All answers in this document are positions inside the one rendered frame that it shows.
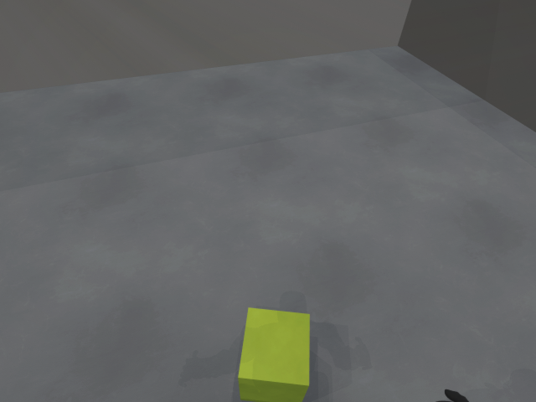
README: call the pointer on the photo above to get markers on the carton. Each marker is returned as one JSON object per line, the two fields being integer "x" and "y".
{"x": 274, "y": 365}

